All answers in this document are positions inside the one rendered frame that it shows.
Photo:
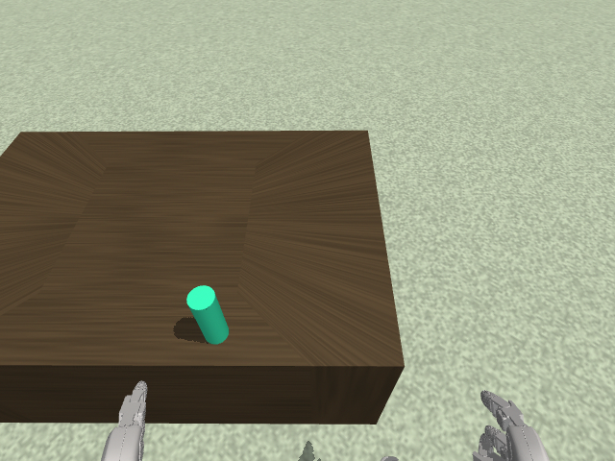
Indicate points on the left robot hand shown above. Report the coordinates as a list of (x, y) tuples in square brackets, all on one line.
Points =
[(125, 442)]

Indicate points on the can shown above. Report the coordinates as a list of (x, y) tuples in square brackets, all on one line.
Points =
[(207, 312)]

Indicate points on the right robot hand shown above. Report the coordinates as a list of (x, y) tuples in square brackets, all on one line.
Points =
[(521, 442)]

